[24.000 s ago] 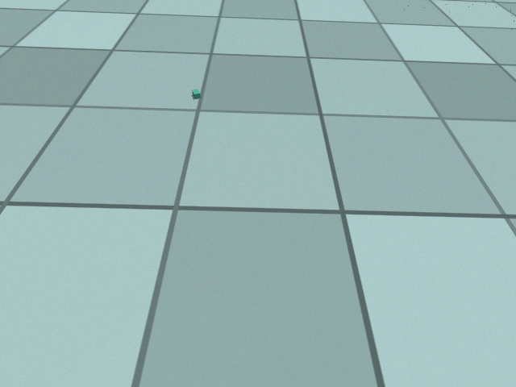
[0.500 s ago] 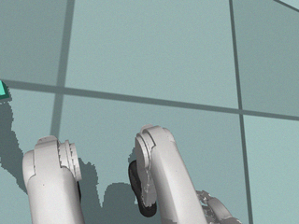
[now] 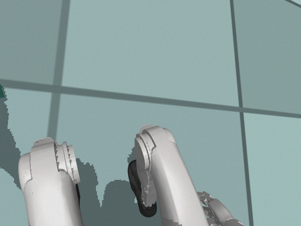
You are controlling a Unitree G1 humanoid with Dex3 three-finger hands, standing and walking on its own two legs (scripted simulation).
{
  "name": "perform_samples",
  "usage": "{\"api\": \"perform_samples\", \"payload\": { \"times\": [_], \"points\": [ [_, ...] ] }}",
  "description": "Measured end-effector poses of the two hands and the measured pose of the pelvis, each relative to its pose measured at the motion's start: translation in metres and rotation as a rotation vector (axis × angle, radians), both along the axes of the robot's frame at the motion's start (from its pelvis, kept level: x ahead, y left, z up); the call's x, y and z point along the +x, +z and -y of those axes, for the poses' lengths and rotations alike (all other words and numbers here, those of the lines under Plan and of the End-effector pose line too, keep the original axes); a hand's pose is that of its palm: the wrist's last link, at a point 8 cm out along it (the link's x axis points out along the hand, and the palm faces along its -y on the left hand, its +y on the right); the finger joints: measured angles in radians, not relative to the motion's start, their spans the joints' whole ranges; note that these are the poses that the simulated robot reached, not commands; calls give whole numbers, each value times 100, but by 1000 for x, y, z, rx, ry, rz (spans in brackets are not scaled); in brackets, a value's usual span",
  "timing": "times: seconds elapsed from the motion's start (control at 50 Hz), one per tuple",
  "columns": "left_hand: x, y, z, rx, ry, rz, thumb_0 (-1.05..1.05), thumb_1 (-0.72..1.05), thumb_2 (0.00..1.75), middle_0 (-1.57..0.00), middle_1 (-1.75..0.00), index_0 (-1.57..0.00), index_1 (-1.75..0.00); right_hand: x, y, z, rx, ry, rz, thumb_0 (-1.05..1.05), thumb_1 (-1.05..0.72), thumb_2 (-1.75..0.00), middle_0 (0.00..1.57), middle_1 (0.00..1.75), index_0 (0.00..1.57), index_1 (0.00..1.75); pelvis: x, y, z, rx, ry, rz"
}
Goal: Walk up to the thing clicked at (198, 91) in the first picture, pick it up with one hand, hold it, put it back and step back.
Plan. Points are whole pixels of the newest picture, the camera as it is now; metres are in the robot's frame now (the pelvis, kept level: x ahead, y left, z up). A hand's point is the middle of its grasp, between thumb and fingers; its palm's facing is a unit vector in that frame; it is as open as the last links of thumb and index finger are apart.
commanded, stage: approach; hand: left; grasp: from above
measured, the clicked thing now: out of the picture +0.46 +0.37 -0.30
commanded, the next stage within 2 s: close in in 0.52 s
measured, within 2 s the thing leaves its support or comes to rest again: neither
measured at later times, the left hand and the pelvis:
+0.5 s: hand out of the picture +0.48 +0.33 -0.18, palm faces -0.37 -0.12 -0.92, open 13.3 cm; pelvis +0.00 +0.00 +0.00, yaw +0 degrees
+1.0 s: hand out of the picture +0.43 +0.37 -0.21, palm faces -0.46 -0.19 -0.87, open 13.3 cm; pelvis +0.00 +0.00 +0.00, yaw -1 degrees
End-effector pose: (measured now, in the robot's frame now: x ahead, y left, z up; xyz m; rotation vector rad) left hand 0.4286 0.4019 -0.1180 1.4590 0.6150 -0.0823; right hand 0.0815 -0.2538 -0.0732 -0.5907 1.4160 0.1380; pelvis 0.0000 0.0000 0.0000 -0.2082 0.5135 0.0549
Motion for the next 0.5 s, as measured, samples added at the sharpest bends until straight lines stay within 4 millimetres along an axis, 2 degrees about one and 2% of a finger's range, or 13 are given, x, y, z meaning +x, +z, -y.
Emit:
{"api": "perform_samples", "payload": {
  "times": [0.16,0.32,0.42,0.5],
  "points": [
    [2,8,5,9,-26,10,0,-36,85,-27,-81,-25,-82,3,0,0,7,-9,4,0,-89,-89,21,30,21,30,1,2,0,3,3,-9],
    [26,11,42,-5,-104,25,0,-38,86,-24,-84,-24,-84,4,4,0,8,-17,34,0,-89,-89,21,30,21,30,0,5,1,8,4,-23],
    [44,3,64,-23,-86,50,0,-37,86,-25,-84,-24,-85,-7,9,3,-12,-33,46,0,-89,-89,21,30,20,30,-1,4,2,6,-4,-20],
    [52,-2,69,-2,-58,61,0,-37,85,-26,-83,-25,-84,-22,10,6,-18,-51,21,0,-89,-89,21,30,20,30,-1,2,4,12,-10,-20]
  ]
}}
